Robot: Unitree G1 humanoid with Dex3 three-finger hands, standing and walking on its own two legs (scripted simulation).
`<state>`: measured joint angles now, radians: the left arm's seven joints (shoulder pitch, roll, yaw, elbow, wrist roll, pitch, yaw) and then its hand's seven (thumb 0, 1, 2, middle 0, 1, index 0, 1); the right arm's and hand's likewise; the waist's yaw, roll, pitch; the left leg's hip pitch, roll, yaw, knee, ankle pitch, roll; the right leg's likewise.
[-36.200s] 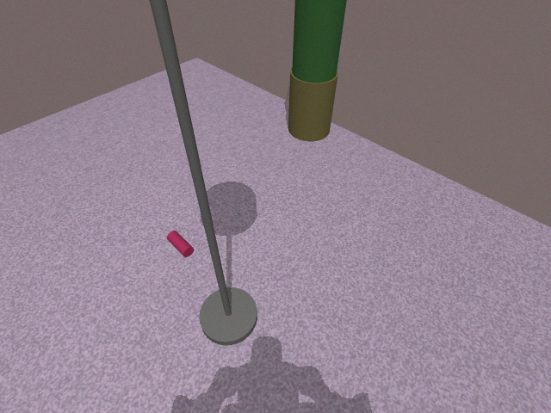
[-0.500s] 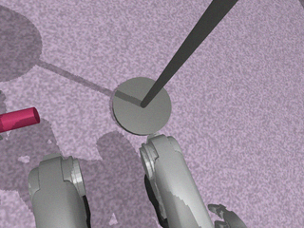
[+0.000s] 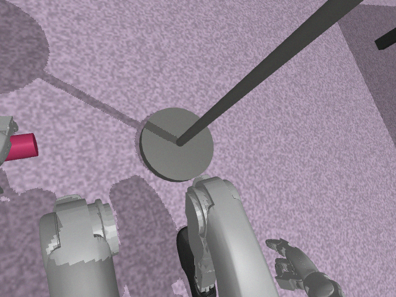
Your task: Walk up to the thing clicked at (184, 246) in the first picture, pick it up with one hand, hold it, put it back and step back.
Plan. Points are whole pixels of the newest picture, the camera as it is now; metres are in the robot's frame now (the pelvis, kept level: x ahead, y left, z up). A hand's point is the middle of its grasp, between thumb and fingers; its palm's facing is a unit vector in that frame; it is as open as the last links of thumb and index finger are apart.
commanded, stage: rest palm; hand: left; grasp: from above
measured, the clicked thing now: (0, 149) +0.44 +0.32 -0.28
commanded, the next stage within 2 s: close in 1.20 s
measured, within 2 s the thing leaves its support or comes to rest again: neither
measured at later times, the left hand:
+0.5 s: hand out of the picture +0.42 +0.32 -0.25, palm faces -0.49 -0.16 -0.85, open 14.0 cm
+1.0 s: hand (3, 156) +0.42 +0.31 -0.26, palm faces -0.44 -0.11 -0.89, open 14.0 cm
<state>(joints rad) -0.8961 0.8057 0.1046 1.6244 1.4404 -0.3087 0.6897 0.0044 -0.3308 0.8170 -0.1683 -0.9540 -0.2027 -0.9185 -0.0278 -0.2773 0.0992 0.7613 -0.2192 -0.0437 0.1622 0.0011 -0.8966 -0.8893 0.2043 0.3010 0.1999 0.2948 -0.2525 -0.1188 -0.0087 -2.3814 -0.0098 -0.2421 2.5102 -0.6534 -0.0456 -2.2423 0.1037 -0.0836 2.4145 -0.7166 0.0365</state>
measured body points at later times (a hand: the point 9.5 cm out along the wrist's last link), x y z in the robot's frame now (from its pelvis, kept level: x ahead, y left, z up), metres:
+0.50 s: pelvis +0.01 +0.00 +0.00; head +0.28 +0.11 +0.34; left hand +0.44 +0.33 -0.20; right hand +0.06 -0.26 -0.08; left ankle +0.08 +0.14 -0.27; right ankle +0.10 -0.13 -0.27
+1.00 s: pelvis +0.00 +0.01 +0.00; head +0.27 +0.13 +0.34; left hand +0.44 +0.32 -0.21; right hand +0.09 -0.25 -0.07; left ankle +0.08 +0.14 -0.27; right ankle +0.10 -0.13 -0.27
